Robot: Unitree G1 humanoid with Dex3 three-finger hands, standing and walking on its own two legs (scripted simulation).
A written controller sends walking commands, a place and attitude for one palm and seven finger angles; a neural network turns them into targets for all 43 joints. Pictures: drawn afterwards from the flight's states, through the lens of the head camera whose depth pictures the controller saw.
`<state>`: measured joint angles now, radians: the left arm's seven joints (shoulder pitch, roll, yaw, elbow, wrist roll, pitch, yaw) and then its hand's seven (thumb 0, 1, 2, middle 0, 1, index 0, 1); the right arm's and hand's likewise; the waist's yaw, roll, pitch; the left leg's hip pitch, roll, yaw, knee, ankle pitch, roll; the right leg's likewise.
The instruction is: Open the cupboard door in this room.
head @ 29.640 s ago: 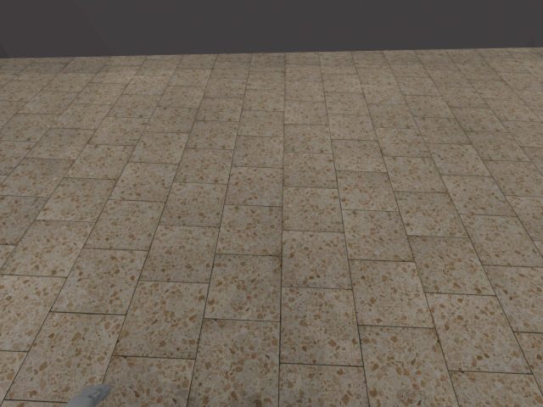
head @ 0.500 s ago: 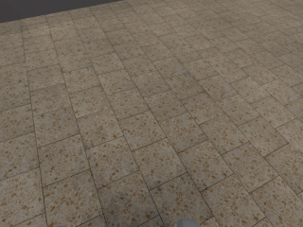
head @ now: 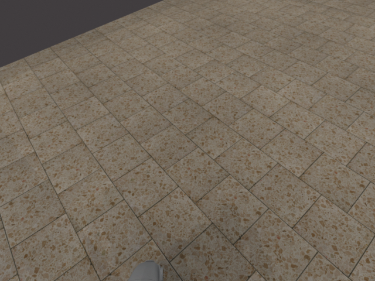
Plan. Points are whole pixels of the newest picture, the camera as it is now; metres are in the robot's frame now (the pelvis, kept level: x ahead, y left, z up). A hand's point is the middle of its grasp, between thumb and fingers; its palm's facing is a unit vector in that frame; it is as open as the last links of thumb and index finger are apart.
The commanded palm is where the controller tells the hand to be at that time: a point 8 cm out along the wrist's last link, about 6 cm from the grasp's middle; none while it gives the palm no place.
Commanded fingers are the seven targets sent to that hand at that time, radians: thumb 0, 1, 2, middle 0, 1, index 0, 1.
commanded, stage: turn to face it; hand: left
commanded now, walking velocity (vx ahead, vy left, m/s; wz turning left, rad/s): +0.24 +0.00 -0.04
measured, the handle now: out of the picture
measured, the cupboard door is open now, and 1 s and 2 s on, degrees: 0 0 0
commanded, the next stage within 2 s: none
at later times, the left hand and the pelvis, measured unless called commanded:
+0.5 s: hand (93, 273) +0.17 +0.26 -0.18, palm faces +0.16 -0.97 -0.18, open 7.4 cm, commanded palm none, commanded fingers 0.00 0.90 0.90 -0.20 -0.30 -0.20 -0.30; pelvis +0.11 +0.07 +0.00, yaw +7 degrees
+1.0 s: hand (105, 277) +0.15 +0.22 -0.14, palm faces +0.39 -0.87 -0.30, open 7.4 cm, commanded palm none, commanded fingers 0.00 0.90 0.90 -0.20 -0.30 -0.20 -0.30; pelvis +0.13 -0.01 +0.00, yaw +26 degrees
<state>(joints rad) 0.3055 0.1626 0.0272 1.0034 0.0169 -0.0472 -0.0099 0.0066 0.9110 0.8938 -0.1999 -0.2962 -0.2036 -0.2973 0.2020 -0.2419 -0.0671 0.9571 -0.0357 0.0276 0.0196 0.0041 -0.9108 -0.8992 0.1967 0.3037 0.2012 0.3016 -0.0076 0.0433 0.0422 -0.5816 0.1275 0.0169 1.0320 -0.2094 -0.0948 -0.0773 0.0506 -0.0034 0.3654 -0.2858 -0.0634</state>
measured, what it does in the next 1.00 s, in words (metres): walks ahead, turning left: left foot, then right foot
